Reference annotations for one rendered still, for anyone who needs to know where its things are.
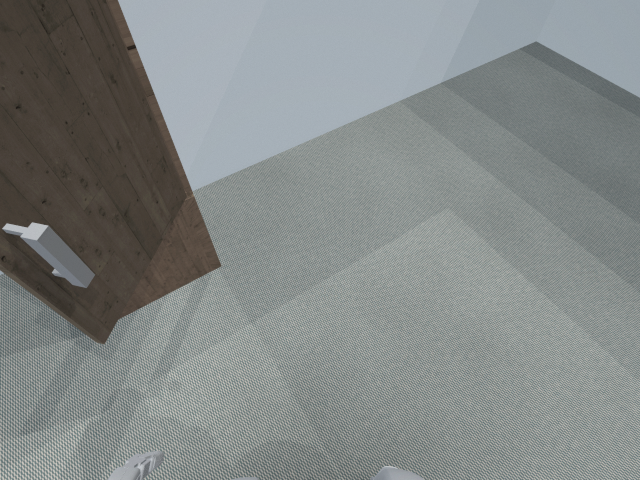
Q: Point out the handle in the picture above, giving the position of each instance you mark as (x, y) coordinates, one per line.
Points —
(55, 251)

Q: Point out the cupboard door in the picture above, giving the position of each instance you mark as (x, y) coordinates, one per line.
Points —
(81, 152)

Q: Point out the right robot shin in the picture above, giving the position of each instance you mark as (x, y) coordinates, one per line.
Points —
(386, 467)

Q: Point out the robot left hand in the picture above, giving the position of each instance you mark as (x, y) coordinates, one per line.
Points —
(138, 466)

